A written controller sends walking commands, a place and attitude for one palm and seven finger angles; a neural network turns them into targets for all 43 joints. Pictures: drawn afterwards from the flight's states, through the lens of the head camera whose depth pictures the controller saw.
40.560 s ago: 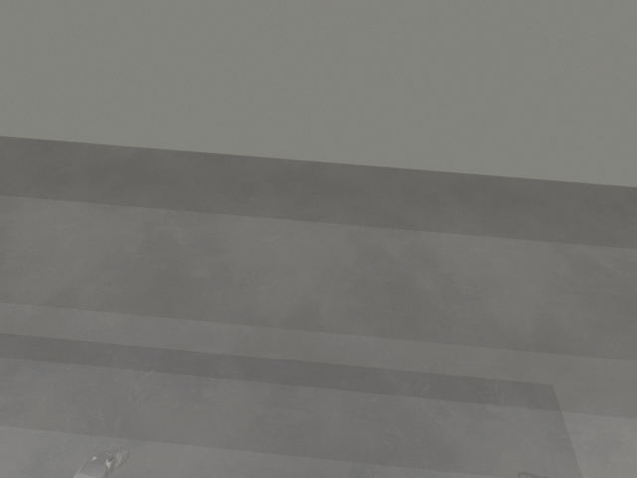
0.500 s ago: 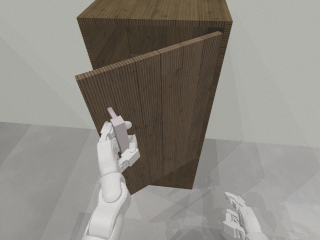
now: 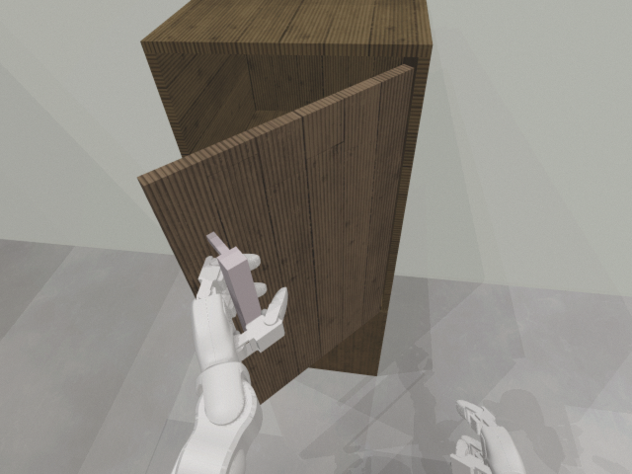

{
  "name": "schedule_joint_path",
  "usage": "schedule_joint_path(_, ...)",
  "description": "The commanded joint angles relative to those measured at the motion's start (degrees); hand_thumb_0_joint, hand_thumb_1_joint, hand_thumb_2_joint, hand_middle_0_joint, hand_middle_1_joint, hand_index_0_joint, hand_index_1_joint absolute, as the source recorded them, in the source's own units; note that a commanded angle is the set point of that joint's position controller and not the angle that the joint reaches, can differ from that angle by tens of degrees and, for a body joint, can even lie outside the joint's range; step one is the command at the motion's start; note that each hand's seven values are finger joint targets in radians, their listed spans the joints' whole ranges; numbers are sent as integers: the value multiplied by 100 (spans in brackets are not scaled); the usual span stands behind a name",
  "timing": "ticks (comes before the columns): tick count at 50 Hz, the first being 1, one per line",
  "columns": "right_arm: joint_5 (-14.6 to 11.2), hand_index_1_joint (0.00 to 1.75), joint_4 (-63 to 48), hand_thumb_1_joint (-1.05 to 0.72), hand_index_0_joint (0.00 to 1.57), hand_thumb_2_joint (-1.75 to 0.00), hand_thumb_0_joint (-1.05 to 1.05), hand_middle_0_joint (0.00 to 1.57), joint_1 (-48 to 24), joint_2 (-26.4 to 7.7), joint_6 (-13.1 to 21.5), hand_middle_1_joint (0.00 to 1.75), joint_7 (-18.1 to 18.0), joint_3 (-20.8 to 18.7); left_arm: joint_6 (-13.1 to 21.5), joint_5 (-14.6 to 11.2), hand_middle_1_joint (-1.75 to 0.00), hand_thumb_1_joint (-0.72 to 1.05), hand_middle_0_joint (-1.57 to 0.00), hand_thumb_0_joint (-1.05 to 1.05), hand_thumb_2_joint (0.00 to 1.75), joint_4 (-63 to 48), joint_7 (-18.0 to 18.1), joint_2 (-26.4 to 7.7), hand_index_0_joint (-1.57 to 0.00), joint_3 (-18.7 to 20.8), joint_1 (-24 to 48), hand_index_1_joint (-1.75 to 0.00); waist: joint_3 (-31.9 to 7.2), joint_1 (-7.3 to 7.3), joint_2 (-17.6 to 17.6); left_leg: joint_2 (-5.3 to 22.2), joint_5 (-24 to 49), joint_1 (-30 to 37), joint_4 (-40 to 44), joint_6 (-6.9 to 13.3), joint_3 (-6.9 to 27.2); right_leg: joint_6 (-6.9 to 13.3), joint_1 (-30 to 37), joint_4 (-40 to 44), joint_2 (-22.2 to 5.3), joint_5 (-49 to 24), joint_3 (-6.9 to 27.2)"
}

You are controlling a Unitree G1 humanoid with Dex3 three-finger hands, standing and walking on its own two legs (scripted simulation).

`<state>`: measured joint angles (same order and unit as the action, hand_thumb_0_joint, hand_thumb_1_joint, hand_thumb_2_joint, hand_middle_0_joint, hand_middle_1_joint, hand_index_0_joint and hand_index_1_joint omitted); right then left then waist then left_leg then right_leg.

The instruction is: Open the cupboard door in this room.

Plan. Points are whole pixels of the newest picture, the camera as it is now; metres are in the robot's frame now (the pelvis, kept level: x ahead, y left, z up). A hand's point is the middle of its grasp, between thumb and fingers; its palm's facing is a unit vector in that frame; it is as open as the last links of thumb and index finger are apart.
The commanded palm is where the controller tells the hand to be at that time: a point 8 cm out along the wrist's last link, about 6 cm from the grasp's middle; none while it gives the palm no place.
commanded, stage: open thumb and fingers to let go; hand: left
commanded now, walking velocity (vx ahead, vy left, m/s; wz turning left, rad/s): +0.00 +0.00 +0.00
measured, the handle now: (236, 288) +0.32 +0.12 +0.09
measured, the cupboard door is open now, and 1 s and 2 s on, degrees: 47 50 49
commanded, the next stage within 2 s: slide the hand sideways off the handle in 0.54 s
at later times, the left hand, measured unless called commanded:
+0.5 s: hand (262, 310) +0.28 +0.08 +0.10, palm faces +0.27 -0.96 +0.01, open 14.6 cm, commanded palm +0.24 +0.13 +0.09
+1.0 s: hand (257, 344) +0.24 +0.08 +0.10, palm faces -0.20 -0.98 +0.06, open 16.2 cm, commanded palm +0.22 +0.14 +0.09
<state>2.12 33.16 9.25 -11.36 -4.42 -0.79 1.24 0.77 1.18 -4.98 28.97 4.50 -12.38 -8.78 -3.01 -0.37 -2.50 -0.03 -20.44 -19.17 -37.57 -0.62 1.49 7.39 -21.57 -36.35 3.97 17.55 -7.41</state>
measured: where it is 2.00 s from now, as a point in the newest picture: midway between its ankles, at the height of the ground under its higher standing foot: outside the picture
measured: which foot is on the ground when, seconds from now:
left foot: down 0.00-1.00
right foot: down 0.00-1.00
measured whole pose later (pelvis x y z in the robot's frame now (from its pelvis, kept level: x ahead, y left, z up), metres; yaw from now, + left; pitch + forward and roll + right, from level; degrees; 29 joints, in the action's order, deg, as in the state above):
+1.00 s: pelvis -0.01 +0.06 +0.00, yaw -3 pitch +1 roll +0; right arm -1.1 28.2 12.7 -11.2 -0.2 0.3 3.6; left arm 2.9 -4.1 -6.6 5.0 -1.0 -17.5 -10.1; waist -2.4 -0.6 -2.0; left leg -3.1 -21.9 -19.3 -40.5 3.4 -2.3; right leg 2.8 -23.0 -40.6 1.2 18.3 -3.1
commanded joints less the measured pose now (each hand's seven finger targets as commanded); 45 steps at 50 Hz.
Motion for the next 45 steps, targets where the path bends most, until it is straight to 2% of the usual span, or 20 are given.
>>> schedule_joint_path(1,-41,30,-958,-90,20,-90,0,20,-832,-296,354,30,-77,-98,450,95,-124,-15,-32,0,45,-1214,-105,-2,-32,48,1276,-124,-1009,31,817,-178,538,-417,87,185,78,-837,1224,1189,-1019,-950,1772)
schedule_joint_path(6,-66,30,-931,-90,20,-90,0,20,-972,-299,338,30,-131,-70,413,-80,-120,-50,-30,0,30,-1013,-166,-49,-30,195,1572,-120,-800,6,859,-187,338,-455,153,177,104,-836,1156,1434,-1067,-325,1866)
schedule_joint_path(8,-72,30,-911,-90,20,-90,0,20,-976,-301,352,30,-134,-90,414,-76,-120,-50,-30,0,30,-946,-133,-113,-30,278,1601,-120,-847,-26,892,-176,353,-411,196,180,115,-810,1159,1427,-1041,-227,1827)
schedule_joint_path(9,-60,30,-932,-90,20,-90,0,20,-992,-298,363,30,-121,-91,405,-77,-115,-50,-29,0,30,-958,-116,21,-29,175,1521,-115,-910,-54,765,-180,378,-395,201,176,108,-810,1167,1386,-1041,-281,1795)
schedule_joint_path(10,-70,30,-922,-90,20,-90,0,20,-955,-292,366,30,-112,-78,404,-69,-110,-50,-28,0,30,-893,-117,31,-28,162,1527,-110,-878,-35,881,-175,403,-389,220,179,122,-806,1157,1359,-1016,-348,1738)
schedule_joint_path(13,-77,30,-921,-90,20,-90,0,20,-952,-302,346,30,-103,-92,404,-38,-95,-50,-26,0,30,-878,-84,-11,-26,202,1458,-95,-930,-61,717,-175,471,-312,250,184,76,-767,1140,1283,-965,-448,1646)
schedule_joint_path(16,-61,30,-920,-90,20,-90,0,20,-944,-295,363,30,-97,-87,395,29,-80,-50,-23,0,30,-795,-14,58,-23,144,1676,-80,-840,-21,907,-184,416,-329,230,198,81,-783,1043,1327,-955,-266,1634)
schedule_joint_path(23,-56,30,-989,-90,20,-90,0,20,-861,-301,321,30,-57,-104,346,203,-45,-50,-18,0,30,-794,143,274,-18,-91,1649,-45,-995,-47,674,-158,708,-18,304,222,17,-626,828,972,-721,-508,1113)
schedule_joint_path(24,-52,30,-1015,-90,20,-90,0,20,-856,-287,321,30,-34,-106,328,242,-40,-50,-17,0,30,-846,169,451,-17,-257,1647,-40,-1014,-37,583,-145,769,53,312,221,12,-597,771,898,-676,-557,1017)
schedule_joint_path(26,-51,30,-1033,-90,20,-90,0,20,-829,-288,335,30,-9,-105,307,215,-30,-50,-15,0,30,-880,212,494,-15,-281,1662,-30,-1003,-4,667,-130,804,87,281,220,10,-597,702,850,-632,-624,928)
schedule_joint_path(32,-73,30,-1053,-90,20,-90,0,20,-914,-312,307,30,70,-105,170,263,-30,-50,-15,0,30,-911,336,733,-15,-512,1650,-30,-795,-25,439,-53,793,120,319,177,98,-479,409,644,-504,-383,659)
schedule_joint_path(33,-95,30,-900,-90,20,-90,0,20,-547,-558,318,30,149,-75,424,690,-30,-50,-15,0,30,-860,-860,283,-15,-1637,1714,-30,-453,473,768,-85,963,342,342,273,126,-515,135,471,-478,-951,779)
schedule_joint_path(34,-158,30,-1096,-90,20,-90,0,20,-435,-502,363,30,111,-103,683,473,-30,-50,-15,0,30,-1144,-1501,-84,-15,-1252,1893,-30,-842,327,615,-76,1108,259,299,299,121,-497,321,283,-475,-1264,725)
schedule_joint_path(35,-182,30,-1165,-90,20,-90,0,20,-405,-503,380,30,47,-95,849,379,-30,-50,-15,0,30,-1253,-1911,-381,-15,-1106,1818,-30,-1117,201,544,-93,1184,236,271,308,106,-482,529,169,-481,-1447,757)
schedule_joint_path(37,-240,30,-1258,-90,20,-90,0,20,-380,-512,461,30,-12,-69,1020,130,-30,-50,-15,0,30,-1437,-2612,-513,-15,-1093,1939,-30,-1219,227,193,-95,1201,392,263,296,97,-453,523,137,-491,-1444,744)
schedule_joint_path(38,-280,30,-1343,-90,20,-90,0,20,-391,-482,528,30,-16,-24,1026,-44,-30,-50,-15,0,30,-1356,-2887,-456,-15,-1110,1827,-30,-1104,193,205,-82,1069,337,286,291,131,-451,430,142,-465,-1246,699)
schedule_joint_path(40,-365,30,-1428,-90,20,-90,0,20,-475,-464,640,30,-51,30,901,-484,-30,-50,-15,0,30,-1257,-3052,-294,-15,-905,1748,-30,-794,180,366,-61,684,178,366,261,198,-466,296,267,-410,-719,619)
schedule_joint_path(42,-416,30,-1479,-90,20,-90,0,20,-619,-493,722,30,-61,59,735,-795,-30,-50,-15,0,30,-1175,-2922,-374,-15,-444,1283,-30,-656,-40,565,-36,464,24,511,203,247,-458,345,334,-377,-304,533)
schedule_joint_path(43,-422,30,-1483,-90,20,-90,0,20,-620,-502,744,30,-55,59,676,-853,-30,-50,-15,0,30,-1247,-2799,-312,-15,-384,1279,-30,-604,-7,637,-19,416,21,548,183,264,-480,284,308,-375,-237,491)
schedule_joint_path(45,-409,30,-1502,-90,20,-90,0,20,-616,-498,792,30,4,47,591,-796,-30,-50,-15,0,30,-1398,-2523,-302,-15,-274,1047,-30,-615,-100,575,9,435,9,597,135,282,-471,250,221,-361,-215,451)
